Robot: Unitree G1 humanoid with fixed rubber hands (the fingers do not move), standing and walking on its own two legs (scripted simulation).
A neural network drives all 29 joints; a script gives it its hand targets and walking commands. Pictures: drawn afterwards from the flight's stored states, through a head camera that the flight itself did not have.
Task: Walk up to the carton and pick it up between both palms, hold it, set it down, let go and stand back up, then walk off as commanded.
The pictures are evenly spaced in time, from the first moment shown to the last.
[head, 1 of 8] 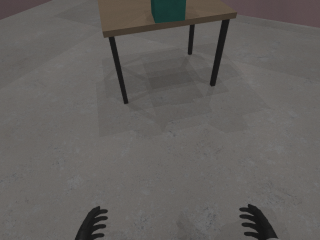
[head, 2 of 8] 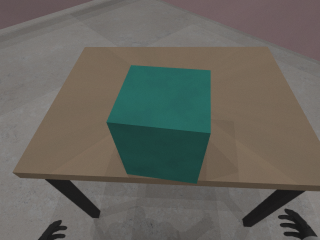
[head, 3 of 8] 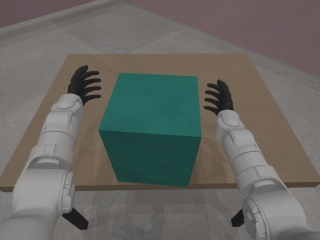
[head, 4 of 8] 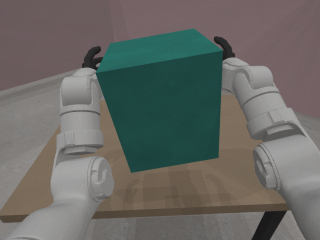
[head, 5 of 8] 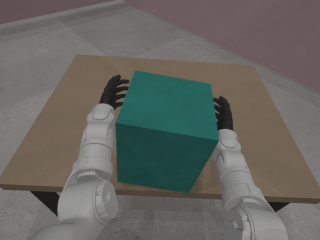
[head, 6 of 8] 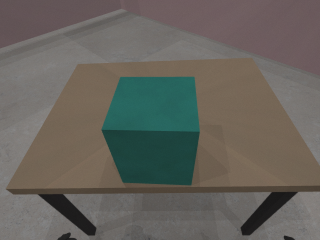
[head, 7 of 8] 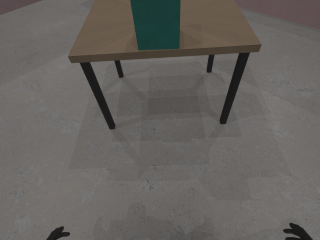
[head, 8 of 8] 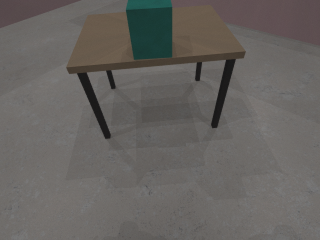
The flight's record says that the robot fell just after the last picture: no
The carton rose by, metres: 0.24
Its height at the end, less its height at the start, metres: +0.00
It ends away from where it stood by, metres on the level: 0.01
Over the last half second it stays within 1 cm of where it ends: yes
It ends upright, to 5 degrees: yes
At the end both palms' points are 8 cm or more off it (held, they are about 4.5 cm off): yes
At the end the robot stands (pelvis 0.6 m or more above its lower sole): yes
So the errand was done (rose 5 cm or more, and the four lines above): yes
